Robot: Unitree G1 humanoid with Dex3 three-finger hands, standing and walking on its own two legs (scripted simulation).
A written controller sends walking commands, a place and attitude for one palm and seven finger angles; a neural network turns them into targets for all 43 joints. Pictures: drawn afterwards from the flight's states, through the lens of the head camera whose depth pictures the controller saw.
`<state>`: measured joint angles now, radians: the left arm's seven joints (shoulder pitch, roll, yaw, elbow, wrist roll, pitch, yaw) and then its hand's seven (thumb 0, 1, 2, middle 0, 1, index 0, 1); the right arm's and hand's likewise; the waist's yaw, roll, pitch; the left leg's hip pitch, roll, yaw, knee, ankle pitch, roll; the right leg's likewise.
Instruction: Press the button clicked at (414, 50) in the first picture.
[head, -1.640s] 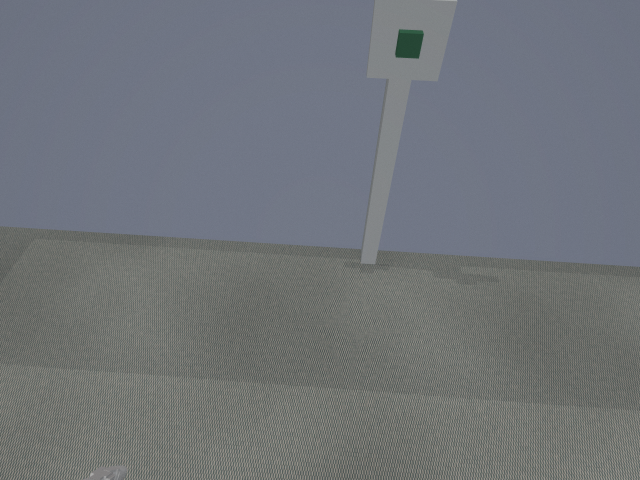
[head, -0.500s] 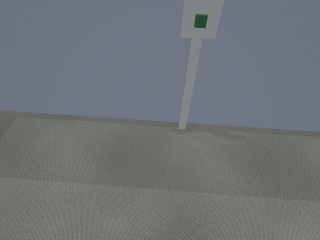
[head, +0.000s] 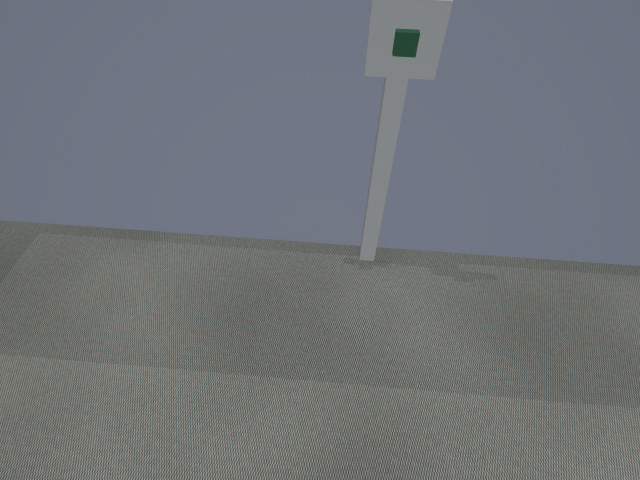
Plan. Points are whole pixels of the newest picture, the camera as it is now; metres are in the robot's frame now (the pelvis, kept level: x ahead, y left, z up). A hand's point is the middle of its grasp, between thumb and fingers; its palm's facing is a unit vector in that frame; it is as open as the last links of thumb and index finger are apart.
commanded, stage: walk to a spot facing it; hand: left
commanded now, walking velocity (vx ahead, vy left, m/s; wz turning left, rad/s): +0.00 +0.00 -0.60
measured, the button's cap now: (405, 42) +1.05 -0.14 +0.11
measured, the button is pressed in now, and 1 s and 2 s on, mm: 0 0 0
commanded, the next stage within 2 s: turn to face it in 1.94 s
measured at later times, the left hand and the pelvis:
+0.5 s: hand out of the picture +0.04 +0.16 -0.18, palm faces -0.15 -0.96 -0.25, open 7.4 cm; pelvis -0.03 -0.03 -0.02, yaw -12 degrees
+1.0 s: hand (200, 470) +0.17 +0.19 -0.17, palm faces -0.41 -0.89 -0.20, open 7.4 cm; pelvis +0.01 +0.02 +0.00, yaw -29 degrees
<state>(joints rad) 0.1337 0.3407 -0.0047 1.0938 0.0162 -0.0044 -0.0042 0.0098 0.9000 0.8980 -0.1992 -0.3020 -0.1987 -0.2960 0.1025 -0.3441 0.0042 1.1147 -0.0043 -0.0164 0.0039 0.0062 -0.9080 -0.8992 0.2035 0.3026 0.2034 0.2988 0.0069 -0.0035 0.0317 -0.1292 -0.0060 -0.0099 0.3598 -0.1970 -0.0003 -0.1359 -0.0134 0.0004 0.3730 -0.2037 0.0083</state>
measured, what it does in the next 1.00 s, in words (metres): steps on the spot, turning right: left foot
